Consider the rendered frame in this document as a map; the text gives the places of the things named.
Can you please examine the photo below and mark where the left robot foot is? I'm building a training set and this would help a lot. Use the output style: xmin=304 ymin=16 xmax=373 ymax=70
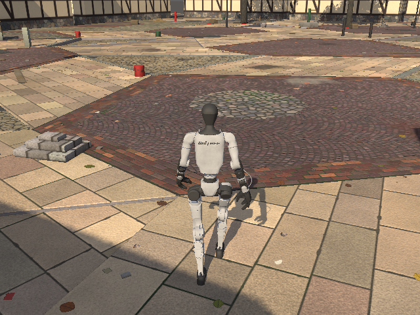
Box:
xmin=197 ymin=267 xmax=207 ymax=286

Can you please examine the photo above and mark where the left robot hand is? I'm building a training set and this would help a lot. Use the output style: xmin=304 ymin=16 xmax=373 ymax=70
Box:
xmin=176 ymin=177 xmax=192 ymax=189

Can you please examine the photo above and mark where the left robot forearm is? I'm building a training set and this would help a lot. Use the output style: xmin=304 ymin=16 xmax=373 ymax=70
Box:
xmin=177 ymin=157 xmax=186 ymax=180

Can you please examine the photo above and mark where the left robot upper arm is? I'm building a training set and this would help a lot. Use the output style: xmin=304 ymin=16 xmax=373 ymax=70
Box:
xmin=179 ymin=132 xmax=196 ymax=167

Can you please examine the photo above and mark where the right robot forearm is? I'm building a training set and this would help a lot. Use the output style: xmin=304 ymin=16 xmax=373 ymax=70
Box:
xmin=234 ymin=159 xmax=249 ymax=193

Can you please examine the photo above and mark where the right robot hand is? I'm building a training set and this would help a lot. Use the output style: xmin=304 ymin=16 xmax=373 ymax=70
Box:
xmin=236 ymin=191 xmax=251 ymax=210

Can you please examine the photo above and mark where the robot left thigh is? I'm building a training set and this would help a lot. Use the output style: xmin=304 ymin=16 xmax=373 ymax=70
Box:
xmin=188 ymin=184 xmax=205 ymax=240

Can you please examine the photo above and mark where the right robot upper arm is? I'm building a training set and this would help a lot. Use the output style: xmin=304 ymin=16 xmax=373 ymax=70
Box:
xmin=223 ymin=132 xmax=241 ymax=169

